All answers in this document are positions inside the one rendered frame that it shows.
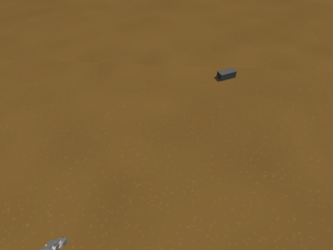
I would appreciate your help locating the left robot hand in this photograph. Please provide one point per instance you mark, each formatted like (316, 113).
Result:
(55, 244)

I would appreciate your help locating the carton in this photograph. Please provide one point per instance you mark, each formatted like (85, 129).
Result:
(226, 74)

